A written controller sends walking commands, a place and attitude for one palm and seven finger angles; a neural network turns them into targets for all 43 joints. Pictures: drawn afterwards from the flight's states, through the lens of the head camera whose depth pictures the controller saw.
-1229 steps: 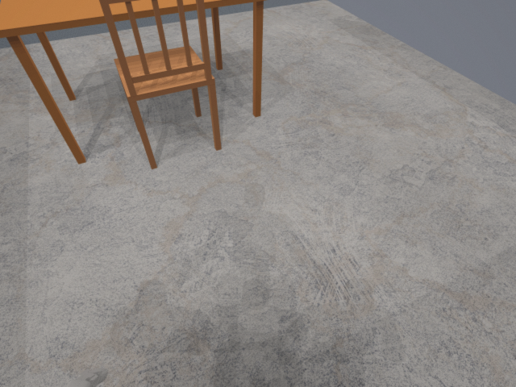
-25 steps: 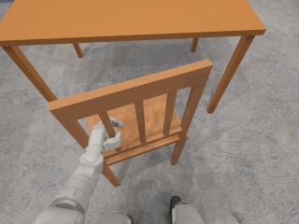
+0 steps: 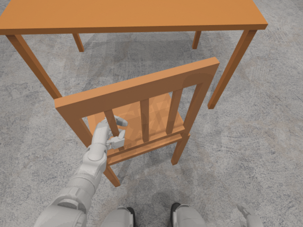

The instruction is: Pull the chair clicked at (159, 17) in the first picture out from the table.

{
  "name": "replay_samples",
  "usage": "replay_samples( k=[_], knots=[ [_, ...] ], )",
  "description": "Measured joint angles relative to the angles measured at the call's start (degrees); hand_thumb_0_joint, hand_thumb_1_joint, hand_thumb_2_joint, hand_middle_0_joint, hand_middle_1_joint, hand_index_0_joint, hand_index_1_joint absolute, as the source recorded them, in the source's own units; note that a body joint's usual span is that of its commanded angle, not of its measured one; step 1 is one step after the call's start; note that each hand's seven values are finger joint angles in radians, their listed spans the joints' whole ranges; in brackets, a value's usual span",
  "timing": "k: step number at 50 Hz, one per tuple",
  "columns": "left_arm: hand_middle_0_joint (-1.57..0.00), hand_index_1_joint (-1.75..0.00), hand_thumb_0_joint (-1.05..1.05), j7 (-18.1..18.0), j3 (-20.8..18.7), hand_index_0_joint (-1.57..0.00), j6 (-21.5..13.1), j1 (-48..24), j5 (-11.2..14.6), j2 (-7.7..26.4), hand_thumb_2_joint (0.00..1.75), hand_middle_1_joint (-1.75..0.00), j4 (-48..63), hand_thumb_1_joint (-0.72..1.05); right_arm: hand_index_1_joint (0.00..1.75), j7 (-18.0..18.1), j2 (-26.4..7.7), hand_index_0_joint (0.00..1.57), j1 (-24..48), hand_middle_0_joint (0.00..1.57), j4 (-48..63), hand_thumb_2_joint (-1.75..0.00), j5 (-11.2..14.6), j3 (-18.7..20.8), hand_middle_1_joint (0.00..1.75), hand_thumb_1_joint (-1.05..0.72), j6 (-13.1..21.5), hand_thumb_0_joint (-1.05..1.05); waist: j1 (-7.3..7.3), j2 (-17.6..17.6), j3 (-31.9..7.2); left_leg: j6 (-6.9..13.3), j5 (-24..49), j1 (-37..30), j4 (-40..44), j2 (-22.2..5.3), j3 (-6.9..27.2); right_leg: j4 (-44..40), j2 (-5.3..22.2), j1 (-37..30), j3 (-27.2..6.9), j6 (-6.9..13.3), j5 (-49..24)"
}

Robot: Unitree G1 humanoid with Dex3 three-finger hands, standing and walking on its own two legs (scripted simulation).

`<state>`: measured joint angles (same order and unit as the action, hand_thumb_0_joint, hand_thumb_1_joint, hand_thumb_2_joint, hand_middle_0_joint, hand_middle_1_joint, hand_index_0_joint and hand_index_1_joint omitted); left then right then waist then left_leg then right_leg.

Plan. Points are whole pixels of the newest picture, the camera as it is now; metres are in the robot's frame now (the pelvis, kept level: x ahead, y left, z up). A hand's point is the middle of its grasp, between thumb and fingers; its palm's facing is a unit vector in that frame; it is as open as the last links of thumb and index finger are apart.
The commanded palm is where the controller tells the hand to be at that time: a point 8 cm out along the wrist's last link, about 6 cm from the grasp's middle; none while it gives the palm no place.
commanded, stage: step backward, pulling the chair out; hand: left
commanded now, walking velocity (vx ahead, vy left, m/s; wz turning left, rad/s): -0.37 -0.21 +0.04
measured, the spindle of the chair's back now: (145, 122) +0.42 +0.02 -0.07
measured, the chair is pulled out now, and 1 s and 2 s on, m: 0.28 0.44 0.68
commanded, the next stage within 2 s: stop walking, hand still on the chair in 1.36 s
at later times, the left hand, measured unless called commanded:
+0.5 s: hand (116, 156) +0.30 +0.10 -0.06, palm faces -0.08 -0.98 -0.19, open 5.2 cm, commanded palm +0.29 +0.15 -0.05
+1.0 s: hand (116, 198) +0.19 +0.09 -0.05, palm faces -0.02 -0.98 -0.18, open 5.2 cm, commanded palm +0.18 +0.15 -0.05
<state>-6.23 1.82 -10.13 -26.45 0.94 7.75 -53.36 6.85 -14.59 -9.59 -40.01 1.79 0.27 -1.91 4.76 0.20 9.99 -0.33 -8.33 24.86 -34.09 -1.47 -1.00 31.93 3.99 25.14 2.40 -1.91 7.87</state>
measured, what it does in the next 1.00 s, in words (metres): walks backwards: right foot, then left foot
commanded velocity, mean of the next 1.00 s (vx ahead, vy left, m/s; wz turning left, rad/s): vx -0.38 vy -0.04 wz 0.07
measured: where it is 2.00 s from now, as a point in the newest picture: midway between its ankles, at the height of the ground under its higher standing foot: outside the picture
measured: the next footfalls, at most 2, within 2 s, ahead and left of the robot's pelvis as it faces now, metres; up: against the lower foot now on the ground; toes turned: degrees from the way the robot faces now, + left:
right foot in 0.18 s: +0.02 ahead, -0.16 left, +0.00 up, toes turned -4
left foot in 0.40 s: +0.05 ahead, +0.11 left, +0.00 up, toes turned -1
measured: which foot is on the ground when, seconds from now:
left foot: down 0.00-0.30, up 0.32-0.38, down 0.40-0.72, up 0.74-0.96, down 0.98-1.00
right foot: down 0.00-0.00, up 0.02-0.16, down 0.18-0.50, up 0.52-0.66, down 0.68-1.00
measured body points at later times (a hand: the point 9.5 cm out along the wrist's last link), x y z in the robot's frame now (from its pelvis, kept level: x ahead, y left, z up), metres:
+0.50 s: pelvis -0.05 -0.01 +0.01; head +0.04 -0.01 +0.45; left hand +0.30 +0.15 -0.04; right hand +0.06 -0.28 -0.11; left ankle +0.01 +0.11 -0.72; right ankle -0.02 -0.15 -0.72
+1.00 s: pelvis -0.16 -0.02 +0.01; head -0.07 -0.03 +0.45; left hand +0.19 +0.14 -0.04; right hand -0.03 -0.30 -0.12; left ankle -0.20 +0.11 -0.73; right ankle -0.08 -0.17 -0.72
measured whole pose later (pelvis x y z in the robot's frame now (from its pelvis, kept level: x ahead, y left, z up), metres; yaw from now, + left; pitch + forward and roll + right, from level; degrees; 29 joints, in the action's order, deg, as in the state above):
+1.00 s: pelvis -0.16 -0.02 +0.01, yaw +4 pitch +2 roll +1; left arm -6.2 1.7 -5.6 -27.5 1.0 7.5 -50.1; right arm 8.0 -16.3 -7.8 -41.1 2.3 0.3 -1.8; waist 4.2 -0.3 10.6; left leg -1.8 -16.0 13.7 -28.2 -0.2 1.2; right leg 30.6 6.9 23.4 4.6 -2.3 9.1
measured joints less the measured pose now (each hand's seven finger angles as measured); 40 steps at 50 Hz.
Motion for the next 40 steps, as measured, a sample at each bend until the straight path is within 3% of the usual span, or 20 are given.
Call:
replay_samples(
  k=[3, 6, 8, 10, 12, 15, 19, 22, 25, 28, 30, 34, 37, 40],
  knots=[
    [-0.24, -1.45, 0.02, 0.0, 1.4, -0.5, 0.6, 0.9, 0.2, 0.3, 0.76, -1.18, 1.6, 0.69, 0.3, -0.2, 1.0, 0.2, -0.7, 0.2, 1.2, -0.9, -0.3, 0.1, 0.3, -0.91, -0.8, 0.01, -1.11, -0.3, -0.1, 0.6, -1.4, 0.2, -0.2, -0.6, -0.4, 6.3, -1.1, 1.3, -0.8, 1.4, 10.0],
    [-0.23, -1.45, 0.02, 0.5, 2.0, -0.5, 0.4, 1.3, 0.3, 0.3, 0.76, -1.18, 2.1, 0.7, 0.3, -0.5, 2.3, 0.2, -1.0, 0.2, 1.2, -0.9, -0.6, -0.5, 0.3, -0.91, -0.5, 0.01, -2.2, 1.0, -0.2, 0.2, -0.8, 1.0, 0.6, -1.9, 0.8, 9.0, -2.9, -1.3, -0.1, 2.3, 14.5],
    [-0.24, -1.45, 0.03, 1.0, 2.0, -0.5, -0.3, 1.4, 0.2, 0.6, 0.77, -1.19, 2.1, 0.69, 0.3, -1.0, 3.4, 0.2, -1.0, 0.2, 0.6, -0.9, -0.7, -1.0, 0.3, -0.9, 0.4, 0.01, -3.47, 1.3, -0.3, -0.3, -0.2, 1.5, 0.9, -2.7, 1.0, 4.4, -3.3, -5.5, 0.0, 2.5, 13.4],
    [-0.25, -1.45, 0.02, 1.2, 1.4, -0.5, -1.1, 1.2, 0.3, 1.1, 0.78, -1.19, 1.9, 0.68, 0.3, -1.5, 4.2, 0.2, -0.1, 0.2, -0.2, -0.9, -0.9, -1.5, 0.3, -0.9, 1.1, 0.01, -4.63, 1.9, 0.6, -1.0, 0.0, 1.7, 0.7, -3.8, 0.9, -1.2, -3.9, -8.6, 0.0, 1.6, 7.1],
    [-0.26, -1.45, 0.02, 1.2, 0.2, -0.5, -1.7, 0.5, 0.5, 1.2, 0.78, -1.17, 1.1, 0.68, 0.3, -1.7, 4.3, 0.2, 1.3, 0.2, -0.7, -0.9, -1.0, -1.7, 0.3, -0.9, 1.3, 0.01, -4.33, 3.9, 2.2, -1.7, 0.9, 1.2, 1.4, -5.3, 1.8, -3.3, -5.5, -9.8, 0.8, 1.2, 5.2],
    [-0.26, -1.45, 0.02, 1.4, -1.1, -0.5, -1.9, 0.4, 0.5, 1.7, 0.78, -1.16, 0.5, 0.67, 0.3, -1.4, 4.1, 0.2, 2.1, 0.21, -0.7, -0.9, -0.5, -1.4, 0.3, -0.9, 1.0, 0.01, -3.41, 4.4, 2.7, -2.1, 2.3, 1.3, 2.3, -5.4, 2.1, -2.8, -5.7, -9.1, 1.1, 1.6, 5.6],
    [-0.26, -1.45, 0.02, 1.3, -2.1, -0.5, -1.8, 1.6, 0.5, 1.2, 0.77, -1.16, -0.3, 0.68, 0.3, -0.5, 1.8, 0.2, 2.0, 0.21, -1.1, -0.9, -0.1, -0.6, 0.3, -0.9, 0.2, 0.01, -1.73, 3.5, 1.2, -1.5, -5.6, -0.5, -3.1, -2.3, 3.0, -0.8, -4.0, -7.6, 0.6, 1.4, 6.3],
    [-0.25, -1.45, 0.02, 1.2, -1.5, -0.5, -1.0, 1.5, 0.0, 0.9, 0.76, -1.17, -0.1, 0.68, 0.3, 0.5, 0.0, 0.2, 1.6, 0.2, -1.6, -0.9, -0.2, 0.0, 0.3, -0.9, 0.2, 0.01, -0.75, 1.9, 0.4, -0.8, -5.9, -3.3, 0.4, -0.1, 2.7, -0.1, -1.8, -6.6, 0.6, 0.4, 6.3],
    [-0.23, -1.45, 0.02, 1.1, -0.8, -0.5, 0.2, 0.1, -0.4, 1.8, 0.75, -1.18, 0.8, 0.69, 0.3, 0.4, -0.2, 0.2, 1.5, 0.2, -0.6, -0.9, -0.6, 0.2, 0.3, -0.9, -0.3, 0.01, -1.82, -0.8, 1.3, 0.0, -1.8, -3.7, 3.4, 0.8, 1.5, 1.4, -0.9, -4.9, -0.6, 0.3, 4.0],
    [-0.23, -1.45, 0.02, 1.0, -0.9, -0.5, 1.3, -0.9, -0.3, 2.6, 0.75, -1.18, 1.2, 0.69, 0.3, -0.9, 0.5, 0.2, 1.5, 0.2, 0.4, -0.9, -1.5, 0.6, 0.3, -0.91, -0.2, 0.01, -2.27, -1.1, 1.7, -0.2, -0.4, -3.0, 4.7, -0.1, 1.8, 7.6, -2.3, -3.0, -1.3, 1.6, 15.5],
    [-0.22, -1.45, 0.02, 0.8, -1.4, -0.5, 1.5, -0.9, -0.1, 2.9, 0.75, -1.17, 1.7, 0.69, 0.3, -1.7, 1.2, 0.2, 1.5, 0.2, 0.8, -0.9, -1.7, 0.4, 0.3, -0.91, 0.2, 0.01, -2.38, -0.1, 2.2, -0.6, 0.7, -2.5, 5.4, -1.3, 2.4, 8.4, -3.4, -3.6, -1.1, 2.2, 17.9],
    [-0.24, -1.45, 0.02, 1.3, -2.6, -0.5, 0.5, 0.2, 0.2, 4.0, 0.75, -1.18, 2.5, 0.68, 0.3, -2.7, 3.0, 0.2, 0.9, 0.2, 1.1, -0.9, -1.3, -0.5, 0.3, -0.9, 1.1, 0.01, -3.28, 0.9, 2.7, -2.3, 1.7, -1.1, 4.5, -3.0, 2.8, -2.0, -3.7, -9.2, -0.9, 2.1, 8.2],
    [-0.24, -1.45, 0.02, 1.4, -3.9, -0.5, -0.2, 1.1, 0.9, 3.7, 0.75, -1.17, 2.7, 0.68, 0.3, -2.6, 2.9, 0.2, 1.6, 0.2, 0.6, -0.9, -0.6, -0.9, 0.3, -0.9, 0.9, 0.01, -2.31, 4.4, 4.7, -2.2, -0.1, 0.1, 1.1, -5.1, 4.8, -4.9, -6.3, -10.7, 0.9, 1.8, 3.5],
    [-0.23, -1.45, 0.02, 1.4, -4.9, -0.5, -0.4, 2.8, 1.1, 2.9, 0.75, -1.17, 3.3, 0.69, 0.3, -1.8, 2.8, 0.2, 1.7, 0.2, -0.7, -0.9, 0.2, -0.9, 0.3, -0.9, 0.5, 0.01, -2.07, 2.4, 3.7, -1.9, -12.9, 2.9, -14.2, 0.2, 5.4, -4.1, -3.9, -8.4, -0.1, 2.2, 3.7]
  ],
)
